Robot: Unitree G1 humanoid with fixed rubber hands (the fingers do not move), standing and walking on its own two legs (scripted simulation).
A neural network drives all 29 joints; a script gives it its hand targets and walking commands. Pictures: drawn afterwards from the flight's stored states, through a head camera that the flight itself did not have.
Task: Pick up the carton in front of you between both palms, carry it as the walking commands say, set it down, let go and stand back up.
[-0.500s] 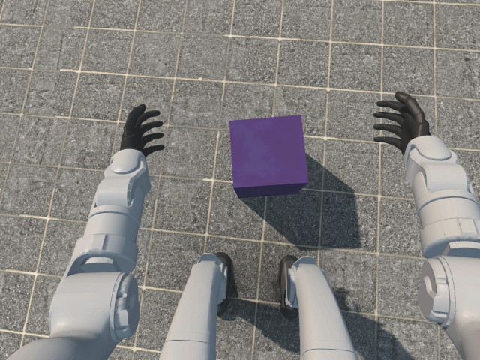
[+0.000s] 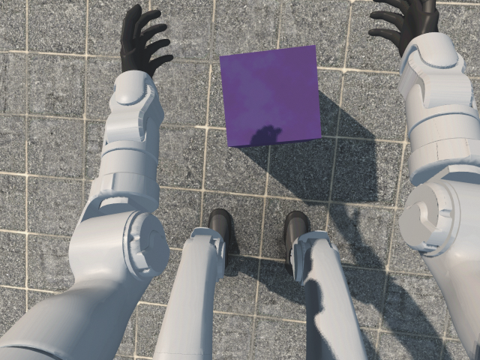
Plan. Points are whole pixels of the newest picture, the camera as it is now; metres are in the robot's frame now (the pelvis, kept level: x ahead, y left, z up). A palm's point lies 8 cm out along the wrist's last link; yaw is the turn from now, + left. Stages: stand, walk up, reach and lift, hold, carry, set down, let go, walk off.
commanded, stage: reach and lift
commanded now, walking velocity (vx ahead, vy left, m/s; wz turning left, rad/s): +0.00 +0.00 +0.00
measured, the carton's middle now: (269, 105) +0.51 -0.02 -0.51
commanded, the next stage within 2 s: none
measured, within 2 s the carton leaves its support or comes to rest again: leaves its support in 1.58 s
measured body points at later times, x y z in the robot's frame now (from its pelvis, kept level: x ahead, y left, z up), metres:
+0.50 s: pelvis -0.05 +0.02 -0.22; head +0.32 +0.00 +0.04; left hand +0.51 +0.18 -0.38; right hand +0.53 -0.20 -0.38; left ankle +0.07 +0.14 -0.60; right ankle +0.06 -0.10 -0.60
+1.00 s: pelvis -0.05 +0.01 -0.27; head +0.33 -0.02 -0.03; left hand +0.52 +0.16 -0.44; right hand +0.53 -0.19 -0.44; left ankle +0.06 +0.14 -0.60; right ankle +0.06 -0.10 -0.60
